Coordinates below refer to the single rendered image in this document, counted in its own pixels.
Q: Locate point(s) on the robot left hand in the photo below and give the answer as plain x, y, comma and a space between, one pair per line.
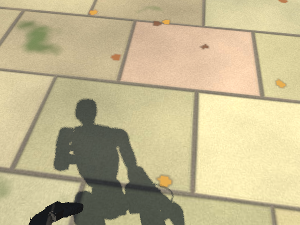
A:
56, 211

